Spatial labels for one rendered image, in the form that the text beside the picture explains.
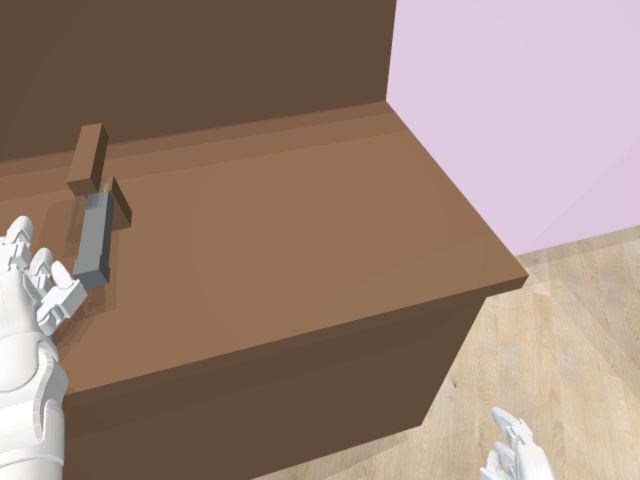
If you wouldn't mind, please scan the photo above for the robot left forearm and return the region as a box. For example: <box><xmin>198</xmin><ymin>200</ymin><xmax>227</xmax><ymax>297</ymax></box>
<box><xmin>0</xmin><ymin>332</ymin><xmax>68</xmax><ymax>480</ymax></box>

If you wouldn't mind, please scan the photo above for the left robot hand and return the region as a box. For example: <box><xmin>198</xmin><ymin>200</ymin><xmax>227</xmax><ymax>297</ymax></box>
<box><xmin>0</xmin><ymin>216</ymin><xmax>88</xmax><ymax>341</ymax></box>

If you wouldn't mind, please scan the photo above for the tap lever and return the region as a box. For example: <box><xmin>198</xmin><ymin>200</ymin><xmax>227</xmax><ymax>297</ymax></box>
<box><xmin>73</xmin><ymin>184</ymin><xmax>114</xmax><ymax>289</ymax></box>

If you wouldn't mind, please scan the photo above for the right robot hand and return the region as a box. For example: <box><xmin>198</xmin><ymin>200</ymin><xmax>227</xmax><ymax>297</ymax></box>
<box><xmin>480</xmin><ymin>407</ymin><xmax>556</xmax><ymax>480</ymax></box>

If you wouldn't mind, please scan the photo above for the counter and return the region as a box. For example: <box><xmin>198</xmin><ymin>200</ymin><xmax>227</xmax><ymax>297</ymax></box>
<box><xmin>0</xmin><ymin>0</ymin><xmax>529</xmax><ymax>480</ymax></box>

